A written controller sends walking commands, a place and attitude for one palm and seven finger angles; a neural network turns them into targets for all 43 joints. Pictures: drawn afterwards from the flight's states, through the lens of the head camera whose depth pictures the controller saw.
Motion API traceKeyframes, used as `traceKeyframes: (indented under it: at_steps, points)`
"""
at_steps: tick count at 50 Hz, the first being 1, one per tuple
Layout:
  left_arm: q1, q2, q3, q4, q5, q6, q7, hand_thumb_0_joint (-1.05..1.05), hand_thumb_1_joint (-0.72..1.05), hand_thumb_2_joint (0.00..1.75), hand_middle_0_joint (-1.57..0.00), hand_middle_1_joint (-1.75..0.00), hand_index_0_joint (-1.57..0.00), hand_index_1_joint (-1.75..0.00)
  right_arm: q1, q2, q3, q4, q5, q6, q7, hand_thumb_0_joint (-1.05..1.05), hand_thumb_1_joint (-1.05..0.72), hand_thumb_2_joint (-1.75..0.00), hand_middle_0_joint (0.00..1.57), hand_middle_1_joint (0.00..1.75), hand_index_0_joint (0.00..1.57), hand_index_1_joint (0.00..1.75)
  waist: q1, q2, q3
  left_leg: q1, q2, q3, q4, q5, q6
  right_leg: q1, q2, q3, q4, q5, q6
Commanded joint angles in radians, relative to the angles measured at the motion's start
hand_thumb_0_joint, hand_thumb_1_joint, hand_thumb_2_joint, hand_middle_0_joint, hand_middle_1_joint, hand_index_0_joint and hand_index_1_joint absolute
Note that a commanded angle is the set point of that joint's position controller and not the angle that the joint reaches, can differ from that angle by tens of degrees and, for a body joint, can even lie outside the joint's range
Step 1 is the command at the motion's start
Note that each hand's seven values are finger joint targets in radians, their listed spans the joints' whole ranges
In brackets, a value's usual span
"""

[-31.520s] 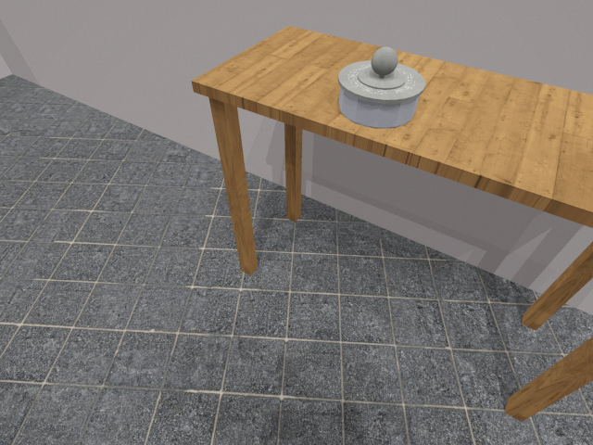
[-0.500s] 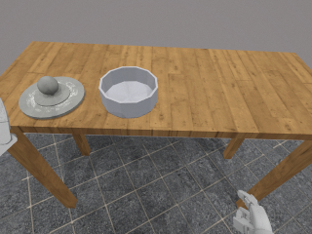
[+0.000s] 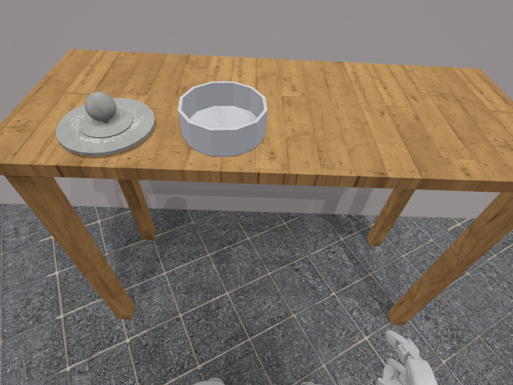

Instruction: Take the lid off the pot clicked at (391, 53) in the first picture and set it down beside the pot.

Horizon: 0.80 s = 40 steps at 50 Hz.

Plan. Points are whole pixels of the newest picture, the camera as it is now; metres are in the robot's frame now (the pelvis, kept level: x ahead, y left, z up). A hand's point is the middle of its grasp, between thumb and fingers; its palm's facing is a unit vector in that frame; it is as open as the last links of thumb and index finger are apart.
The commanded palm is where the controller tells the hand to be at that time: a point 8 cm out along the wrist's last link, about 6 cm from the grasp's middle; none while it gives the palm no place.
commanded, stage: step back with the hand held close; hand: left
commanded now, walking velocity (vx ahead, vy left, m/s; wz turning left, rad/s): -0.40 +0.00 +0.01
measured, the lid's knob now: (100, 106) +0.56 +0.32 +0.13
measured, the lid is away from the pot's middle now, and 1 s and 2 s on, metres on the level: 0.23 0.23 0.23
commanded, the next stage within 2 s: stop stepping back and stand still in 0.32 s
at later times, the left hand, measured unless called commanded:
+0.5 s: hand out of the picture +0.11 +0.23 +0.28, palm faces +0.37 -0.83 -0.42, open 7.4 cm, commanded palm +0.03 +0.29 +0.30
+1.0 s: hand out of the picture +0.03 +0.24 +0.27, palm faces +0.42 -0.83 -0.36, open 7.4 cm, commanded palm -0.04 +0.29 +0.30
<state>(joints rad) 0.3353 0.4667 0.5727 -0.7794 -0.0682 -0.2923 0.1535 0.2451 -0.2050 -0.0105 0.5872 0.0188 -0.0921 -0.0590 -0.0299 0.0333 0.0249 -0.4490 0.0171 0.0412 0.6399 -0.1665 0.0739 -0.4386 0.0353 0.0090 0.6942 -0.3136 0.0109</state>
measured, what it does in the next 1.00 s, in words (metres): walks backwards: right foot, then left foot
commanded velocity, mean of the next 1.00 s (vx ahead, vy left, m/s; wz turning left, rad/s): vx -0.02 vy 0.00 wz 0.01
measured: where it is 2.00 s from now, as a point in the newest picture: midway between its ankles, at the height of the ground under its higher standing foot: outside the picture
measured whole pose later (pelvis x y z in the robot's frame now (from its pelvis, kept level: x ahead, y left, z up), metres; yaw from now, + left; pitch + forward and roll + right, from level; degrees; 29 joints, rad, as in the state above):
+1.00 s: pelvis -0.19 +0.01 +0.01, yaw -3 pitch +2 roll -1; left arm 0.43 0.45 0.55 -0.73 -0.08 -0.17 0.14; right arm 0.31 -0.17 0.02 0.59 0.02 -0.13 -0.04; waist -0.08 -0.02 -0.07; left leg -0.33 0.06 0.02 0.61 -0.31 0.01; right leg -0.31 0.04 -0.07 0.67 -0.44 -0.02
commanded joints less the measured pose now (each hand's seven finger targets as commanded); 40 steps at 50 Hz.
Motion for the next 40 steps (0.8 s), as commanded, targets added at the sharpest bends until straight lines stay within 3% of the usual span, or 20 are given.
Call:
traceKeyframes:
  at_steps: [1,3,6,8,9,12,15,17,20,21,22,23,27,29,30,31,32,34,38,40]
  points:
    - [-0.083,0.174,0.12,-0.126,-0.013,-0.039,0.028,0.0,0.9,0.9,-0.2,-0.3,-0.2,-0.3,-0.105,-0.126,-0.058,-0.148,-0.002,-0.082,0.0,0.0,-0.9,-0.9,0.2,0.3,0.2,0.3,0.006,0.129,-0.126,-0.124,0.259,-0.291,-0.388,-0.365,0.056,0.206,0.017,0.021,0.117,-0.103,-0.008]
    - [-0.09,0.17,0.108,-0.078,-0.008,-0.036,0.023,0.0,0.9,0.9,-0.2,-0.3,-0.2,-0.3,-0.121,-0.124,-0.052,-0.136,-0.004,-0.076,0.01,0.0,-0.9,-0.9,0.2,0.3,0.2,0.3,0.008,0.082,-0.097,-0.087,0.195,-0.222,-0.286,-0.307,0.008,0.227,-0.013,0.017,-0.141,-0.01,-0.031]
    - [-0.143,0.214,0.096,-0.02,-0.009,-0.065,0.021,0.0,0.9,0.9,-0.2,-0.3,-0.2,-0.3,-0.092,-0.111,-0.05,-0.105,-0.018,-0.064,0.019,0.0,-0.9,-0.9,0.2,0.3,0.2,0.3,-0.001,-0.084,-0.055,0.129,0.04,-0.094,0.065,-0.158,-0.069,-0.042,-0.264,0.284,-0.46,0.145,-0.119]
    - [-0.133,0.204,0.073,-0.065,-0.001,-0.054,0.009,0.0,0.9,0.9,-0.2,-0.3,-0.2,-0.3,-0.132,-0.111,-0.071,-0.1,0.007,-0.045,0.023,0.0,-0.9,-0.9,0.2,0.3,0.2,0.3,0.005,-0.232,-0.135,0.181,0.004,-0.104,0.275,-0.151,-0.072,-0.016,-0.319,0.243,-0.444,0.302,-0.152]
    - [-0.112,0.22,0.094,-0.097,-0.002,-0.055,0.005,0.0,0.9,0.9,-0.2,-0.3,-0.2,-0.3,-0.147,-0.104,-0.064,-0.109,0.003,-0.04,0.024,0.0,-0.9,-0.9,0.2,0.3,0.2,0.3,0.008,-0.192,-0.147,0.153,0.004,-0.115,0.285,-0.18,-0.07,0.027,-0.323,0.229,-0.404,0.465,-0.165]
    - [-0.033,0.199,0.086,-0.154,-0.006,-0.05,-0.007,0.0,0.9,0.9,-0.2,-0.3,-0.2,-0.3,-0.119,-0.112,-0.044,-0.118,-0.008,-0.026,0.016,0.0,-0.9,-0.9,0.2,0.3,0.2,0.3,-0.005,-0.042,-0.115,0.146,0.06,-0.129,-0.127,0.075,-0.054,0.128,-0.197,0.112,-0.231,0.561,-0.087]
    - [0.016,0.248,0.143,-0.237,-0.024,-0.065,-0.008,0.0,0.9,0.9,-0.2,-0.3,-0.2,-0.3,-0.116,-0.117,-0.059,-0.144,-0.022,-0.047,0.015,0.0,-0.9,-0.9,0.2,0.3,0.2,0.3,0.019,0.295,-0.265,0.286,0.278,-0.318,-0.288,0.72,0.014,0.04,0.021,0.011,0.131,-0.085,-0.005]
    - [-0.028,0.226,0.143,-0.308,-0.042,-0.067,-0.003,0.0,0.9,0.9,-0.2,-0.3,-0.2,-0.3,-0.079,-0.105,-0.068,-0.123,-0.036,-0.087,0.027,0.0,-0.9,-0.9,0.2,0.3,0.2,0.3,0.012,0.226,-0.303,0.313,0.321,-0.327,-0.29,0.67,0.057,-0.036,0.037,0.082,0.356,-0.272,-0.01]
    - [0.035,0.211,0.142,-0.283,-0.037,-0.037,0.016,0.0,0.9,0.9,-0.2,-0.3,-0.2,-0.3,-0.084,-0.105,-0.079,-0.11,-0.011,-0.09,0.039,0.0,-0.9,-0.9,0.2,0.3,0.2,0.3,0.008,0.179,-0.329,0.387,0.271,-0.218,-0.263,0.586,0.044,-0.029,0.028,0.034,0.243,-0.189,-0.002]
    - [0.134,-0.187,-0.423,0.737,0.035,0.19,-0.112,0.0,0.9,0.9,-0.2,-0.3,-0.2,-0.3,-0.027,-0.281,-0.115,0.115,-0.028,-0.097,0.03,0.0,-0.9,-0.9,0.2,0.3,0.2,0.3,-0.092,0.251,-0.199,0.316,0.259,-0.37,-0.01,0.881,0.059,-0.207,-0.033,0.104,0.34,-0.12,0.029]
    - [-0.276,0.278,0.112,-0.547,-0.043,0.059,-0.021,0.0,0.9,0.9,-0.2,-0.3,-0.2,-0.3,-0.176,-0.065,-0.086,-0.159,0.032,-0.07,0.064,0.0,-0.9,-0.9,0.2,0.3,0.2,0.3,0.021,0.046,-0.359,0.416,0.259,-0.174,-0.313,0.325,0.013,-0.004,0.051,0.081,0.249,-0.194,0.024]
    - [-0.085,0.372,0.231,-0.389,-0.035,0.0,0.008,0.0,0.9,0.9,-0.2,-0.3,-0.2,-0.3,-0.1,-0.127,-0.086,-0.168,0.01,-0.084,0.025,0.0,-0.9,-0.9,0.2,0.3,0.2,0.3,0.008,0.074,-0.302,0.23,0.23,-0.273,-0.352,-0.042,0.028,0.049,0.046,-0.028,0.25,-0.237,0.004]
    - [0.08,0.255,0.175,-0.301,-0.054,0.044,0.023,0.0,0.9,0.9,-0.2,-0.3,-0.2,-0.3,-0.143,-0.093,-0.024,-0.16,-0.013,-0.066,0.018,0.0,-0.9,-0.9,0.2,0.3,0.2,0.3,0.022,0.348,-0.209,-0.018,0.157,-0.202,-0.547,-0.559,-0.051,0.357,0.052,-0.107,-0.132,-0.203,-0.04]
    - [0.045,0.276,0.164,-0.264,-0.023,0.046,0.012,0.0,0.9,0.9,-0.2,-0.3,-0.2,-0.3,-0.108,-0.093,-0.029,-0.153,-0.022,-0.052,0.009,0.0,-0.9,-0.9,0.2,0.3,0.2,0.3,0.011,0.131,-0.221,0.011,0.01,-0.053,-0.285,-0.458,-0.09,0.415,-0.024,-0.064,-0.402,-0.125,-0.088]
    - [0.011,0.283,0.154,-0.221,-0.022,0.032,0.008,0.0,0.9,0.9,-0.2,-0.3,-0.2,-0.3,-0.093,-0.095,-0.034,-0.136,-0.023,-0.043,0.002,0.0,-0.9,-0.9,0.2,0.3,0.2,0.3,-0.004,-0.101,-0.197,0.147,-0.03,-0.009,0.102,-0.279,-0.09,0.195,-0.217,0.118,-0.532,-0.051,-0.155]
    - [-0.059,0.313,0.16,-0.196,-0.025,0.033,0.01,0.0,0.9,0.9,-0.2,-0.3,-0.2,-0.3,-0.088,-0.118,-0.028,-0.105,-0.021,-0.027,0.002,0.0,-0.9,-0.9,0.2,0.3,0.2,0.3,-0.009,-0.16,-0.183,0.158,-0.034,-0.036,0.393,-0.192,-0.084,0.037,-0.352,0.206,-0.554,0.02,-0.197]
    - [-0.129,0.3,0.156,-0.116,-0.021,0.04,0.003,0.0,0.9,0.9,-0.2,-0.3,-0.2,-0.3,-0.092,-0.114,-0.021,-0.087,-0.016,-0.021,0.007,0.0,-0.9,-0.9,0.2,0.3,0.2,0.3,-0.013,-0.154,-0.193,0.067,-0.023,-0.058,0.519,-0.165,-0.092,0.022,-0.371,0.2,-0.525,-0.125,-0.191]
    - [-0.217,0.226,0.08,-0.007,-0.031,0.062,-0.009,0.0,0.9,0.9,-0.2,-0.3,-0.2,-0.3,-0.115,-0.122,-0.038,-0.108,0.02,-0.004,-0.005,0.0,-0.9,-0.9,0.2,0.3,0.2,0.3,-0.029,-0.236,-0.017,0.081,0.033,-0.13,0.481,-0.188,-0.077,-0.179,-0.341,0.235,-0.559,-0.404,-0.148]
    - [-0.334,0.139,-0.05,0.203,-0.017,0.078,-0.009,0.0,0.9,0.9,-0.2,-0.3,-0.2,-0.3,-0.153,-0.113,-0.013,-0.101,0.02,-0.014,-0.029,0.0,-0.9,-0.9,0.2,0.3,0.2,0.3,-0.016,-0.098,0.115,0.181,0.042,-0.009,0.015,-0.319,-0.027,-0.176,-0.268,0.122,-0.447,-0.476,-0.123]
    - [-0.341,0.14,-0.057,0.148,-0.013,0.057,-0.008,0.0,0.9,0.9,-0.2,-0.3,-0.2,-0.3,-0.133,-0.141,-0.012,-0.125,0.023,-0.047,-0.039,0.0,-0.9,-0.9,0.2,0.3,0.2,0.3,-0.003,0.05,0.101,0.159,0.073,-0.128,-0.243,-0.484,0.019,-0.062,-0.134,0.03,-0.234,-0.352,-0.082]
